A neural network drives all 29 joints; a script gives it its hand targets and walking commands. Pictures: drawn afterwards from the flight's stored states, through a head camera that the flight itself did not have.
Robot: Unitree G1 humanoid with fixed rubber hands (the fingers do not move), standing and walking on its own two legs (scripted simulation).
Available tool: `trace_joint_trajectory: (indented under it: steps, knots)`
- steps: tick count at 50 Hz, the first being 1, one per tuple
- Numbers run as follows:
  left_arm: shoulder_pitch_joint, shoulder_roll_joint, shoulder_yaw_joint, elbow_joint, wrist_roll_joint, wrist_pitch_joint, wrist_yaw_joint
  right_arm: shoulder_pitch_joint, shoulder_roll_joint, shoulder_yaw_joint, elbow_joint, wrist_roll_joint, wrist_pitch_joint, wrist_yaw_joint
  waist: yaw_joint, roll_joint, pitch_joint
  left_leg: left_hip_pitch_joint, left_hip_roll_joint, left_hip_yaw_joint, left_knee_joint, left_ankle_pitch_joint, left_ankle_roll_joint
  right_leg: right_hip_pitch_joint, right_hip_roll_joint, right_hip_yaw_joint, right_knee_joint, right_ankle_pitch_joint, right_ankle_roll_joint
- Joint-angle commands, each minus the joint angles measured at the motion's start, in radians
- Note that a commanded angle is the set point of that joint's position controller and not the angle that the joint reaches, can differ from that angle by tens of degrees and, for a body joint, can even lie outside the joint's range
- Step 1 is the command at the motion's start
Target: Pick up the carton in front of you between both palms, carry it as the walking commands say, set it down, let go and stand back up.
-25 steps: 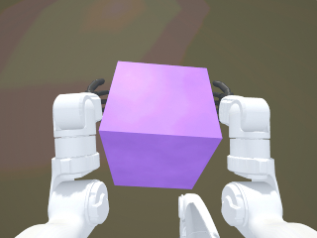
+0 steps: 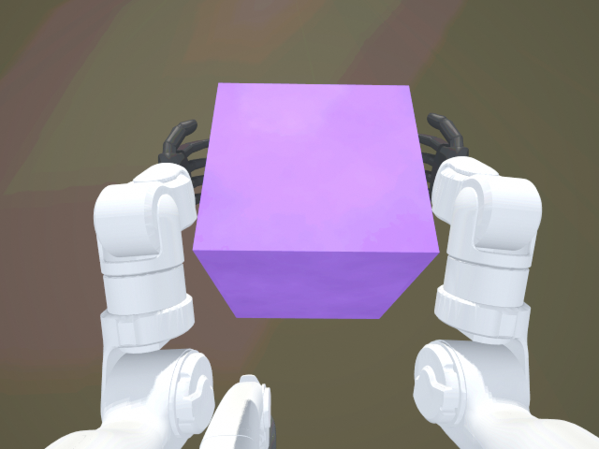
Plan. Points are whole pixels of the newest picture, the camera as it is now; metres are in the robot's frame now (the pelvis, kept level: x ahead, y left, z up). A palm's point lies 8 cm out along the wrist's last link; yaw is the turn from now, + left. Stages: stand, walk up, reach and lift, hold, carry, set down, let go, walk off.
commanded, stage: carry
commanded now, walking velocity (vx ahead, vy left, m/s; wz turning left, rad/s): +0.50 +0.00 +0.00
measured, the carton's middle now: (310, 218) +0.38 +0.01 +0.10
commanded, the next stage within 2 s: none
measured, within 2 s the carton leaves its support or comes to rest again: neither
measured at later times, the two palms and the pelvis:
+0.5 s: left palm (233, 80) +0.67 +0.16 +0.11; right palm (410, 80) +0.66 -0.14 +0.12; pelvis +0.30 +0.02 +0.02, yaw -2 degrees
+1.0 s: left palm (267, 23) +0.89 +0.12 +0.11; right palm (410, 26) +0.89 -0.18 +0.10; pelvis +0.62 -0.03 +0.02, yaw +0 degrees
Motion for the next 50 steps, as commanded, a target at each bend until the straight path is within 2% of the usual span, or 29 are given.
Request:
trace_joint_trajectory:
  steps: [1, 4, 6, 7, 8, 9, 10, 11, 12, 13, 14, 15, 17, 20, 23, 29, 31, 33, 34, 35, 36, 37, 38, 39, 40, 41, 43, 46, 50]
  knots:
    - [-0.723, -0.924, -0.667, 0.047, -0.424, 0.03, -0.276, -0.617, 0.922, 0.667, 0.119, 0.372, 0.022, 0.205, 0.001, -0.128, -0.441, 0.016, -0.022, 0.056, -0.223, 0.132, 0.001, 0.436, -0.196, 0.196, -0.126, 0.651, -0.116]
    - [-0.727, -0.927, -0.608, 0.148, -0.4, 0.033, -0.278, -0.653, 0.962, 0.635, 0.206, 0.395, 0.032, 0.221, 0.011, -0.15, -0.363, 0.104, -0.058, 0.107, -0.42, 0.165, 0.013, 0.446, -0.189, 0.16, -0.15, 0.688, -0.091]
    - [-0.727, -0.939, -0.572, 0.204, -0.384, 0.03, -0.275, -0.673, 0.992, 0.606, 0.261, 0.411, 0.033, 0.23, -0.003, -0.175, -0.345, 0.226, -0.094, 0.139, -0.524, 0.169, 0.029, 0.446, -0.184, 0.114, -0.107, 0.891, -0.053]
    - [-0.725, -0.946, -0.555, 0.227, -0.379, 0.028, -0.273, -0.681, 1.004, 0.59, 0.286, 0.415, 0.031, 0.235, -0.022, -0.198, -0.362, 0.311, -0.113, 0.149, -0.557, 0.154, 0.034, 0.448, -0.188, 0.096, -0.047, 0.998, -0.028]
    - [-0.729, -0.952, -0.543, 0.243, -0.377, 0.025, -0.272, -0.678, 1.016, 0.573, 0.314, 0.418, 0.026, 0.238, -0.058, -0.204, -0.406, 0.451, -0.129, 0.162, -0.615, 0.156, 0.033, 0.433, -0.183, 0.061, 0.064, 1.036, 0.006]
    - [-0.734, -0.963, -0.534, 0.258, -0.373, 0.02, -0.272, -0.675, 1.028, 0.557, 0.334, 0.421, 0.019, 0.243, -0.101, -0.153, -0.471, 0.675, -0.113, 0.153, -0.662, 0.175, 0.024, 0.33, -0.161, 0.025, 0.231, 0.894, 0.042]
    - [-0.735, -0.973, -0.53, 0.269, -0.368, 0.014, -0.271, -0.67, 1.036, 0.538, 0.346, 0.424, 0.013, 0.249, -0.117, -0.058, -0.545, 0.919, 0.043, -0.058, -0.602, 0.119, 0.032, 0.116, -0.142, 0.058, 0.409, 0.552, 0.057]
    - [-0.751, -1.011, -0.516, 0.283, -0.371, 0.012, -0.269, -0.697, 1.012, 0.517, 0.357, 0.419, 0.003, 0.25, -0.093, 0.178, -0.595, 1.138, 0.33, -0.535, -0.65, 0.18, 0.194, -0.22, -0.004, 0.104, 0.65, 0.032, 0.089]
    - [-0.76, -1.01, -0.51, 0.282, -0.362, 0.006, -0.264, -0.659, 1.061, 0.513, 0.382, 0.434, -0.005, 0.254, -0.098, 0.225, -0.555, 1.134, 0.323, -0.67, -0.762, 0.114, 0.241, -0.375, 0.047, 0.168, 0.783, -0.161, 0.076]
    - [-0.773, -1.045, -0.517, 0.27, -0.362, -0.004, -0.259, -0.681, 1.093, 0.516, 0.336, 0.447, -0.018, 0.26, -0.09, 0.162, -0.521, 1.093, 0.303, -0.571, -0.764, 0.1, 0.216, -0.417, -0.007, 0.2, 0.814, -0.131, 0.054]
    - [-0.784, -1.072, -0.523, 0.245, -0.364, -0.015, -0.256, -0.72, 1.133, 0.53, 0.294, 0.465, -0.029, 0.266, -0.09, 0.049, -0.506, 1.029, 0.268, -0.478, -0.765, 0.109, 0.176, -0.406, -0.039, 0.206, 0.778, -0.059, 0.047]
    - [-0.782, -1.1, -0.531, 0.221, -0.372, -0.026, -0.252, -0.758, 1.162, 0.55, 0.243, 0.485, -0.04, 0.27, -0.083, 0.014, -0.478, 0.952, 0.245, -0.393, -0.782, 0.116, 0.139, -0.387, -0.072, 0.206, 0.719, -0.008, 0.049]
    - [-0.77, -1.143, -0.56, 0.174, -0.385, -0.046, -0.24, -0.793, 1.197, 0.581, 0.171, 0.511, -0.058, 0.27, -0.081, 0.046, -0.496, 0.902, 0.208, -0.288, -0.813, 0.072, 0.111, -0.337, -0.082, 0.183, 0.642, 0.042, 0.066]
    - [-0.713, -1.162, -0.613, 0.115, -0.387, -0.071, -0.22, -0.728, 1.199, 0.618, 0.118, 0.511, -0.076, 0.265, -0.091, 0.08, -0.521, 0.959, 0.196, -0.207, -0.823, 0.134, 0.129, -0.397, -0.091, 0.144, 0.529, 0.067, 0.092]
    - [-0.644, -1.163, -0.666, 0.073, -0.379, -0.09, -0.21, -0.625, 1.175, 0.657, 0.086, 0.491, -0.089, 0.261, -0.097, 0.097, -0.521, 1.052, 0.182, -0.151, -0.811, 0.319, 0.131, -0.456, -0.095, 0.106, 0.38, 0.111, 0.105]
    - [-0.479, -1.157, -0.762, -0.013, -0.377, -0.106, -0.234, -0.385, 1.121, 0.711, 0.02, 0.413, -0.106, 0.266, -0.096, 0.126, -0.469, 1.148, 0.133, -0.02, -0.755, 0.594, 0.082, -0.383, -0.045, 0.028, 0.058, 0.272, 0.095]
    - [-0.407, -1.146, -0.781, -0.044, -0.374, -0.102, -0.248, -0.303, 1.107, 0.73, -0.006, 0.383, -0.107, 0.267, -0.091, 0.139, -0.442, 1.147, 0.121, 0.018, -0.728, 0.672, 0.056, -0.3, -0.021, -0.004, -0.077, 0.342, 0.087]
    - [-0.31, -1.136, -0.79, -0.057, -0.361, -0.098, -0.265, -0.204, 1.096, 0.749, -0.029, 0.359, -0.107, 0.271, -0.075, 0.138, -0.471, 1.08, 0.102, 0.074, -0.582, 0.77, 0.008, -0.058, 0.02, -0.061, -0.202, 0.397, 0.068]
    - [-0.253, -1.131, -0.791, -0.056, -0.347, -0.098, -0.275, -0.155, 1.093, 0.765, -0.04, 0.353, -0.106, 0.274, -0.063, 0.099, -0.52, 0.952, 0.083, 0.1, -0.453, 0.682, -0.023, 0.169, -0.001, -0.055, -0.205, 0.401, 0.054]
    - [-0.178, -1.119, -0.783, -0.053, -0.333, -0.097, -0.284, -0.133, 1.082, 0.781, -0.055, 0.354, -0.106, 0.281, -0.036, 0.01, -0.589, 0.734, 0.077, 0.083, -0.269, 0.333, -0.044, 0.418, -0.185, 0.146, -0.144, 0.412, 0.026]
    - [-0.151, -1.081, -0.771, -0.036, -0.297, -0.105, -0.288, -0.128, 1.123, 0.808, -0.064, 0.367, -0.096, 0.289, -0.031, -0.235, -0.68, 0.367, -0.032, 0.041, -0.024, -0.061, -0.069, 0.742, -0.424, 0.528, -0.079, 0.482, -0.135]
    - [-0.076, -1.094, -0.778, -0.036, -0.294, -0.11, -0.292, -0.094, 1.118, 0.815, -0.085, 0.374, -0.098, 0.299, -0.027, -0.31, -0.627, 0.156, -0.095, -0.012, 0.13, -0.331, -0.063, 0.747, -0.44, 0.653, -0.16, 0.48, -0.191]
    - [-0.07, -1.102, -0.789, -0.095, -0.296, -0.117, -0.297, -0.091, 1.145, 0.837, -0.102, 0.384, -0.108, 0.305, -0.029, -0.249, -0.582, 0.094, -0.04, -0.056, 0.182, -0.314, -0.044, 0.7, -0.416, 0.566, -0.174, 0.493, -0.166]
    - [-0.071, -1.122, -0.805, -0.15, -0.302, -0.124, -0.299, -0.081, 1.155, 0.851, -0.134, 0.392, -0.119, 0.307, -0.033, -0.144, -0.551, 0.094, -0.002, -0.067, 0.144, -0.257, -0.039, 0.634, -0.393, 0.489, -0.188, 0.52, -0.124]
    - [-0.071, -1.13, -0.829, -0.206, -0.309, -0.132, -0.301, -0.056, 1.162, 0.871, -0.163, 0.397, -0.132, 0.306, -0.039, -0.092, -0.504, 0.125, 0.031, -0.065, 0.075, -0.196, -0.049, 0.542, -0.37, 0.41, -0.225, 0.507, -0.081]
    - [-0.054, -1.127, -0.847, -0.247, -0.311, -0.139, -0.303, -0.025, 1.163, 0.889, -0.19, 0.4, -0.142, 0.304, -0.043, -0.102, -0.488, 0.174, 0.049, -0.058, 0.002, -0.155, -0.06, 0.474, -0.347, 0.343, -0.262, 0.454, -0.052]
    - [0.047, -1.151, -0.854, -0.268, -0.325, -0.143, -0.315, 0.054, 1.138, 0.913, -0.253, 0.39, -0.15, 0.291, -0.043, -0.133, -0.472, 0.225, 0.042, -0.011, -0.075, -0.106, -0.08, 0.411, -0.307, 0.25, -0.306, 0.41, -0.042]
    - [0.14, -1.091, -0.862, -0.311, -0.341, -0.134, -0.326, 0.155, 1.119, 0.931, -0.307, 0.382, -0.149, 0.283, -0.044, -0.155, -0.418, 0.212, 0.041, 0.03, -0.231, -0.026, -0.097, 0.39, -0.278, 0.172, -0.343, 0.397, -0.053]
    - [0.197, -0.998, -0.857, -0.328, -0.34, -0.105, -0.33, 0.223, 1.035, 0.92, -0.315, 0.369, -0.118, 0.281, -0.043, -0.167, -0.323, 0.236, 0.023, 0.084, -0.438, 0.096, -0.087, 0.36, -0.248, 0.101, -0.35, 0.443, -0.037]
